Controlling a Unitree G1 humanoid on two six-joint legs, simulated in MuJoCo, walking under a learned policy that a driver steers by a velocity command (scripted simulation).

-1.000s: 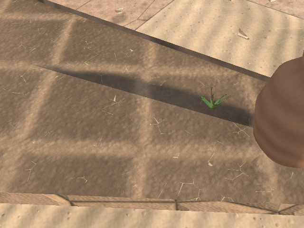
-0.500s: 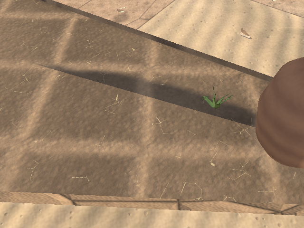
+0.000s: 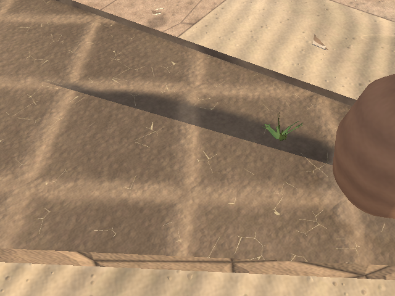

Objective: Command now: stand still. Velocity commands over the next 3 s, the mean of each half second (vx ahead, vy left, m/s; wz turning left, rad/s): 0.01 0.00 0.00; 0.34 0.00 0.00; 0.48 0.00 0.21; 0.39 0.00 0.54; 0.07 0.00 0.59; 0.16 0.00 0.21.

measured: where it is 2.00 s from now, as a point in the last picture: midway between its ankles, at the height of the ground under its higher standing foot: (202, 216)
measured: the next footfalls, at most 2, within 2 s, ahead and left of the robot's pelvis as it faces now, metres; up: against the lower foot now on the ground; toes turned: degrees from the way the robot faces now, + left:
right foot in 0.74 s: +0.13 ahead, -0.13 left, +0.00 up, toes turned -4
left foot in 1.22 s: +0.45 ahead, +0.01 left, +0.00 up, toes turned +4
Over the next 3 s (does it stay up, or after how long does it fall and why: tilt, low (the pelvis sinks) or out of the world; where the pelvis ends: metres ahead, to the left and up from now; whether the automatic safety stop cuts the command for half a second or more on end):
stays up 0.88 0.05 0.11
